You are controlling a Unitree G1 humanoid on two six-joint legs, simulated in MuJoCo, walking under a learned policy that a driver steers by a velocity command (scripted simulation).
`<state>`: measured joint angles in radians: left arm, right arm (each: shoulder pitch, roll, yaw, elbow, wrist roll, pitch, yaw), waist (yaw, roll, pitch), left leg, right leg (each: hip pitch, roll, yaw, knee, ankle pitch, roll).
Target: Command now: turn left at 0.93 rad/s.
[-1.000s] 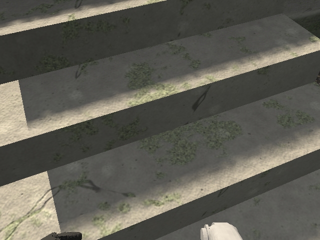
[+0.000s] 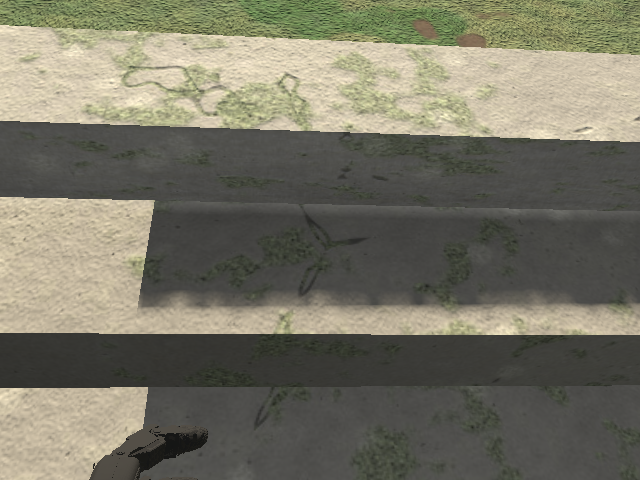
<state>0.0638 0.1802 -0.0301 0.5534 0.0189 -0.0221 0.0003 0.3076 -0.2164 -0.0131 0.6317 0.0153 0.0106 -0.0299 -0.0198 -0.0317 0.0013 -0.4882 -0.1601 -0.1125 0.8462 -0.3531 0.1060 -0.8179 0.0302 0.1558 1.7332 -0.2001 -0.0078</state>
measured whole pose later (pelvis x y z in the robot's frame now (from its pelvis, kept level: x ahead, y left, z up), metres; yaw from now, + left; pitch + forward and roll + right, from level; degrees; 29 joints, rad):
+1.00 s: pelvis +0.25 +0.04 +0.05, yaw +12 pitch +6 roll +7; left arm 0.67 0.06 -0.01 0.92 -0.02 -0.02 0.04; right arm -0.07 -0.05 0.13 0.46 0.00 -0.09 0.03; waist 0.12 -0.05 -0.02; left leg -1.20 0.15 0.13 1.57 -0.36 -0.06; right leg 0.05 -0.20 0.22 0.10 -0.26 -0.08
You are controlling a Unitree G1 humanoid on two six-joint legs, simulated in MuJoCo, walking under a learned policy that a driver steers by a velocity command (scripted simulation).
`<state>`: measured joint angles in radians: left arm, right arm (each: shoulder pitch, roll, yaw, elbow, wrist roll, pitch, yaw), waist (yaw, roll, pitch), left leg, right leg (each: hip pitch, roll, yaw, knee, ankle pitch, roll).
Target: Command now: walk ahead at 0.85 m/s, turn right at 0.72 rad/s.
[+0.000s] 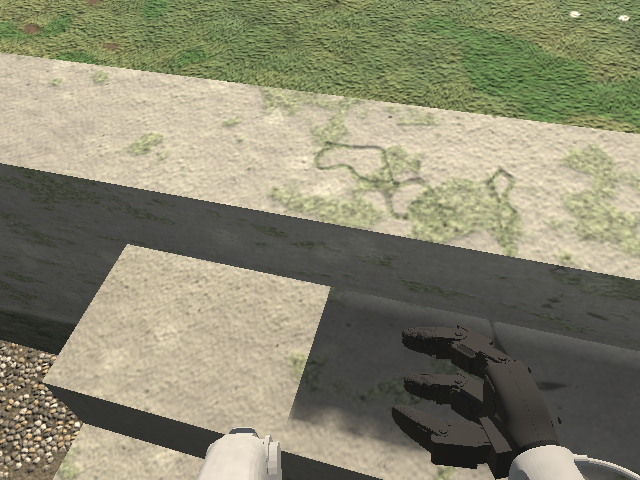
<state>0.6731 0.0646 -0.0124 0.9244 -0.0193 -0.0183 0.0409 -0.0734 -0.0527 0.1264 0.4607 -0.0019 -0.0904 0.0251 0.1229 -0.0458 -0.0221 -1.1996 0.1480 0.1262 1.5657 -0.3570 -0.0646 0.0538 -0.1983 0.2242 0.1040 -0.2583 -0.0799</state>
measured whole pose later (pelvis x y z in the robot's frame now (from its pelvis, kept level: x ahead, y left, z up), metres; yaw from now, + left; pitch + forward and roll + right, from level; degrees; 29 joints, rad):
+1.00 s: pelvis +0.62 -0.22 +0.39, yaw -50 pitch +4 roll +6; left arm 0.52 0.12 -0.02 0.94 0.03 -0.03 0.03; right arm -0.08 -0.06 0.14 0.45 0.02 -0.14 0.03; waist -0.01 -0.02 -0.06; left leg -0.87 -0.03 0.17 1.24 -0.45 0.09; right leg 0.03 0.06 0.26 0.42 -0.02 -0.20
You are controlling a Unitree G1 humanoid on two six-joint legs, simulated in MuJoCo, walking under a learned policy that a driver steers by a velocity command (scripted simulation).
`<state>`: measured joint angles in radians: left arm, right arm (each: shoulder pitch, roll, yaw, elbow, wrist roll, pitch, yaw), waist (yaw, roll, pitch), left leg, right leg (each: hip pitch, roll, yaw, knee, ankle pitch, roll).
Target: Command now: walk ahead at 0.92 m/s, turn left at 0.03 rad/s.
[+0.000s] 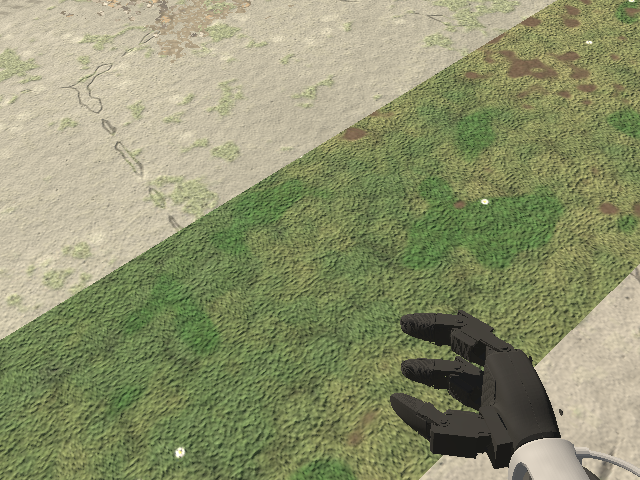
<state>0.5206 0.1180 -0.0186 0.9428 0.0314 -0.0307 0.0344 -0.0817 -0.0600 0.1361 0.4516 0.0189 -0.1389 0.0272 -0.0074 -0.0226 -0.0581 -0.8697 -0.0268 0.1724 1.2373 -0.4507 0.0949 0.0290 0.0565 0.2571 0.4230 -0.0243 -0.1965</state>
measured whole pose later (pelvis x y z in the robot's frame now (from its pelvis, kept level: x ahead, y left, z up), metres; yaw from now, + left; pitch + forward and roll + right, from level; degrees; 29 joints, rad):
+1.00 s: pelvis +0.37 +0.09 +0.13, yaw +51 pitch +4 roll -2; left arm 0.06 0.25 0.05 0.68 0.00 -0.02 0.04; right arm 0.19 -0.28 -0.08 0.52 0.02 0.05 -0.04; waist -0.02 0.00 0.01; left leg -0.45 -0.11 -0.19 0.57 -0.18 0.04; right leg -0.55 0.05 0.12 0.83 -0.33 0.06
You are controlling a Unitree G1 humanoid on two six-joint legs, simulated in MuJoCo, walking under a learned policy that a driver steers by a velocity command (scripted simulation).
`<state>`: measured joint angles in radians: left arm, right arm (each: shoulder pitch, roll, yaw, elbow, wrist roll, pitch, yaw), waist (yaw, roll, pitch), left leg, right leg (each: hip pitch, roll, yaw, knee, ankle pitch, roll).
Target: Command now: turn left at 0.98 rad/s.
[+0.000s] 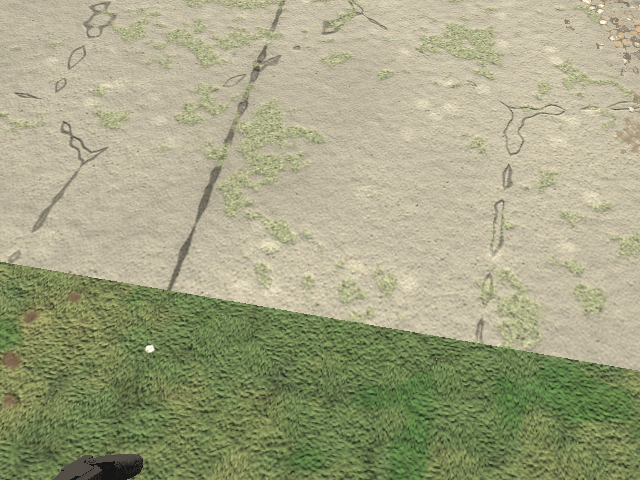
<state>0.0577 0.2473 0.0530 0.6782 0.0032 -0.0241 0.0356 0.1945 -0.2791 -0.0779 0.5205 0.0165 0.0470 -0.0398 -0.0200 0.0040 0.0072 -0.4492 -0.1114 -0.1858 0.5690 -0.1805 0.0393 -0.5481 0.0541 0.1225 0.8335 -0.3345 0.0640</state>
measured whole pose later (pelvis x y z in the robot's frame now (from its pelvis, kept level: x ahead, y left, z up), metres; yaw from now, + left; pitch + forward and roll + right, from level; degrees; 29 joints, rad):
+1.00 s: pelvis +0.33 +0.07 -0.04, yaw -6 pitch +1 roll +0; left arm 0.11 0.30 0.07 0.62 -0.03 -0.03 -0.06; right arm 0.48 -0.25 -0.03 0.82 -0.01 -0.08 -0.03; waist -0.01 -0.03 0.04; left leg 0.02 0.07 0.14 1.11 -0.42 -0.04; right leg -0.55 0.10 -0.13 0.75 -0.28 -0.17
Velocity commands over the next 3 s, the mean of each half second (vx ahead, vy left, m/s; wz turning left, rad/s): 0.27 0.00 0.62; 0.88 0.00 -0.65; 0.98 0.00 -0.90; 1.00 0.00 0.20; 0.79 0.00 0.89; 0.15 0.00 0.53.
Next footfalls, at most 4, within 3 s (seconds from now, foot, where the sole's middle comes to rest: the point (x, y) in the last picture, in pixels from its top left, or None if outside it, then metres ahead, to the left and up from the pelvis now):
0.08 right None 0.10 -0.13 -0.77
0.52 left None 0.02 0.16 -0.77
0.96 right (307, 466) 0.47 0.03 -0.77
1.38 left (264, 288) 0.90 0.13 -0.77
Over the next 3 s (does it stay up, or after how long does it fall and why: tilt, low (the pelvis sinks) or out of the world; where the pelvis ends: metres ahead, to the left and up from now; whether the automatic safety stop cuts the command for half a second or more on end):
stays up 1.62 -0.35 0.00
